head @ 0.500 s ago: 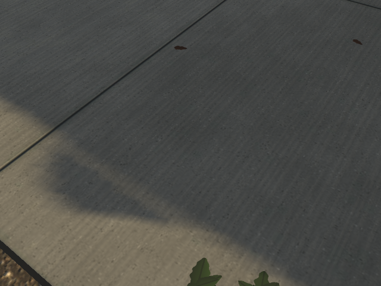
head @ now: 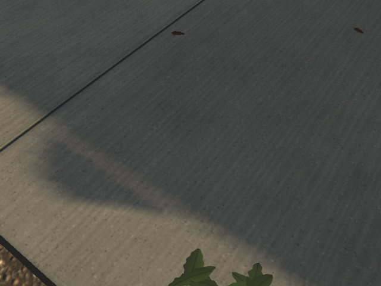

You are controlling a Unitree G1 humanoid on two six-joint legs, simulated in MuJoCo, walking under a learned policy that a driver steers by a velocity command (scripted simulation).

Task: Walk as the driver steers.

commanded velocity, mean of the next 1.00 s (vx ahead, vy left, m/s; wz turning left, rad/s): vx -0.08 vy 0.00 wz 0.00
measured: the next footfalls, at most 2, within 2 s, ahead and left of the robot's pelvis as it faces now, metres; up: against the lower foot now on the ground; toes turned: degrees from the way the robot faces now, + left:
left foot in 0.62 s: -0.14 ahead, +0.08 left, +0.00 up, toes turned +0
